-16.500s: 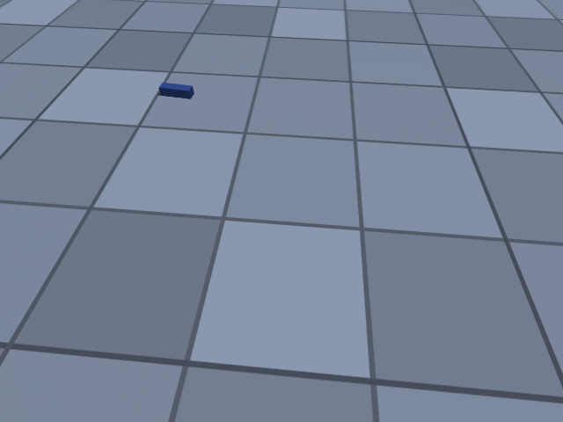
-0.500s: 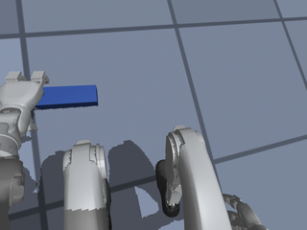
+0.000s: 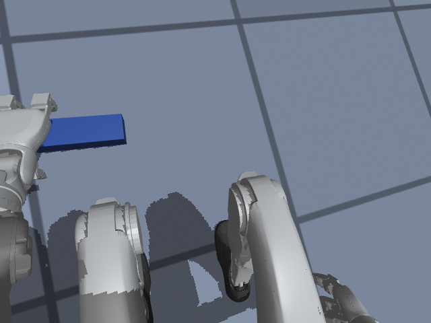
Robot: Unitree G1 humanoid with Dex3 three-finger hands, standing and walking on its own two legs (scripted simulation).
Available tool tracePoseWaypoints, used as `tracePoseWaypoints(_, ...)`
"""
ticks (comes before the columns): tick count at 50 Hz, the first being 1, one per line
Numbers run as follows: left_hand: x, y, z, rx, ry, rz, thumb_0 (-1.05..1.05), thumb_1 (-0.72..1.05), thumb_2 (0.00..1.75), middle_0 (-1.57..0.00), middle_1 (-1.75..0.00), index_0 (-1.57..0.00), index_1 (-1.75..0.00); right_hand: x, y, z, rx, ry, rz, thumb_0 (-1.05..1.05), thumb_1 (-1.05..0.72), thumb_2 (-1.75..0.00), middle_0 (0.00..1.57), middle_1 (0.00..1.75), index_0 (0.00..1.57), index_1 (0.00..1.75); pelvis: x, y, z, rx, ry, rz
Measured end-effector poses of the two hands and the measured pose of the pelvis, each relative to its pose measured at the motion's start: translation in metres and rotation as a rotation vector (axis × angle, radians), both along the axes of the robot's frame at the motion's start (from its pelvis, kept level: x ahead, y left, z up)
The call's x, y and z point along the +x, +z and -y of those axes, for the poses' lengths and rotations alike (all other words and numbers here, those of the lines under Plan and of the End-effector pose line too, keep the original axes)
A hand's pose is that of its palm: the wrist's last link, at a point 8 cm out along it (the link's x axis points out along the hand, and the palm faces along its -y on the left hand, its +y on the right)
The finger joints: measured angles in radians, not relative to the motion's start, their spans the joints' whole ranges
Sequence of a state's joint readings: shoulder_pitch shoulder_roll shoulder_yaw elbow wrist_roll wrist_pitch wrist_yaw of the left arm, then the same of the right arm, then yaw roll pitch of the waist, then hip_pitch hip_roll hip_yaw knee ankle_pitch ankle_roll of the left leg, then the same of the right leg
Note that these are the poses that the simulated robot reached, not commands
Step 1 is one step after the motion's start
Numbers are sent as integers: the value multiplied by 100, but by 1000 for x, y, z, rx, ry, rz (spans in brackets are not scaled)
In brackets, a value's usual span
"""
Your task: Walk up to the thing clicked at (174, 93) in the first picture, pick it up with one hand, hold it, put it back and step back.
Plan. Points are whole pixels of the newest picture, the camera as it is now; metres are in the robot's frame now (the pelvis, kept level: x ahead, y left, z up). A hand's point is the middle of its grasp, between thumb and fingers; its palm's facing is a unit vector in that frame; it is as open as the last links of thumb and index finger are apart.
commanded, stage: approach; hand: left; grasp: from above
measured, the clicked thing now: (80, 133) +0.50 +0.22 -0.31
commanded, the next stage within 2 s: close in in 0.92 s
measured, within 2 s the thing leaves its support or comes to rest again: neither
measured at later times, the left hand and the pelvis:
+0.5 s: hand (76, 109) +0.51 +0.20 -0.19, palm faces -0.38 +0.00 -0.93, open 13.9 cm; pelvis +0.00 +0.00 -0.02, yaw -2 degrees
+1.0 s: hand (59, 144) +0.44 +0.23 -0.20, palm faces -0.44 -0.04 -0.90, open 13.7 cm; pelvis -0.01 +0.00 -0.02, yaw -1 degrees
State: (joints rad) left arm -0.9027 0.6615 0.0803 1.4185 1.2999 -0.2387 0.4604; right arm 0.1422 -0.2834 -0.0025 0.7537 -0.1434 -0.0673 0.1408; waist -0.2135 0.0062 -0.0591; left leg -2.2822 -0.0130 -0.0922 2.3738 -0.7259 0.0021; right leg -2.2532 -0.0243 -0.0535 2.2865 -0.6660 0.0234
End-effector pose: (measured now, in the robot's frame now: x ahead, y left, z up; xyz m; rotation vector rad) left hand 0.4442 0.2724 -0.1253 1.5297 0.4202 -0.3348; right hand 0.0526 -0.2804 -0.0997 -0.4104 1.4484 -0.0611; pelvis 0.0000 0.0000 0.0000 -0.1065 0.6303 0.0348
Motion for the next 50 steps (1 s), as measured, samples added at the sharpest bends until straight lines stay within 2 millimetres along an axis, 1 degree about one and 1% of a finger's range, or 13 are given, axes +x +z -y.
tracePoseWaypoints(9, 1, -7, 3, -3, -9, -16, 0, -52, 100, -8, -103, -9, -101, -1, -3, -1, 5, 6, -9, 0, -91, -90, 20, 30, 21, 30, 0, -3, 0, -2, -2, 4)
tracePoseWaypoints(13, 7, -9, 11, -6, -39, -10, 0, -51, 99, -7, -104, -9, -102, -2, -3, 0, 2, 13, -14, 0, -91, -89, 20, 30, 21, 30, 0, -5, 0, -1, -2, 5)
tracePoseWaypoints(16, 18, -11, 24, -16, -66, 2, 0, -50, 98, -7, -105, -9, -103, -4, -3, 0, -7, 17, -14, 0, -92, -89, 20, 30, 21, 30, 0, -8, 0, -3, -4, 6)
tracePoseWaypoints(19, 34, -12, 42, -26, -98, 25, 0, -50, 98, -8, -106, -10, -103, -9, -1, 1, -22, 16, -12, 0, -92, -89, 20, 30, 21, 30, -1, -11, 0, -8, -8, 10)
tracePoseWaypoints(24, 64, -8, 69, -32, -112, 89, 0, -49, 97, -8, -107, -10, -104, -25, 2, 2, -42, -7, -21, 0, -92, -89, 20, 30, 21, 30, -1, -17, 0, -16, -16, 7)
tracePoseWaypoints(27, 78, -6, 77, -12, -94, 106, 0, -49, 97, -7, -107, -10, -104, -38, 3, 0, -37, -31, -38, 0, -92, -89, 20, 30, 21, 30, -1, -19, 0, -20, -21, 3)
tracePoseWaypoints(30, 84, -4, 78, 14, -62, 102, 0, -49, 97, -7, -107, -10, -104, -51, 1, -4, -18, -61, -59, 0, -92, -89, 20, 30, 20, 30, 0, -19, 0, -20, -26, -3)
tracePoseWaypoints(32, 83, -5, 74, 37, -36, 78, 0, -49, 97, -7, -106, -10, -104, -57, -1, -7, 3, -77, -74, 0, -91, -89, 20, 30, 20, 30, 0, -19, 0, -19, -28, -3)
tracePoseWaypoints(35, 74, -10, 61, 56, 16, 22, 0, -49, 97, -7, -106, -9, -103, -64, -5, -12, 34, -97, -91, 0, -91, -89, 20, 30, 20, 30, 0, -17, 0, -16, -30, 3)
tracePoseWaypoints(38, 57, -19, 43, 60, 61, -47, 0, -48, 96, -7, -106, -9, -103, -65, -8, -16, 61, -96, -103, 0, -91, -89, 20, 30, 21, 30, -2, -15, 1, -12, -28, 15)
tracePoseWaypoints(42, 27, -32, 23, 27, 66, -128, 0, -48, 95, -7, -107, -10, -104, -59, -11, -16, 71, -61, -118, 0, -91, -89, 20, 30, 21, 30, -5, -16, 2, -13, -20, 30)
tracePoseWaypoints(46, 9, -34, 22, -40, -25, -95, 0, -47, 95, -8, -108, -11, -105, -45, -11, -10, 43, -14, -117, 0, -91, -89, 20, 30, 21, 30, -7, -17, 1, -20, -12, 43)
tracePoseWaypoints(50, 5, -17, 33, -81, -126, 35, 0, -47, 95, -8, -109, -12, -105, -22, -5, 0, -13, 10, -64, 0, -91, -89, 20, 30, 21, 30, -6, -15, -1, -22, -4, 42)
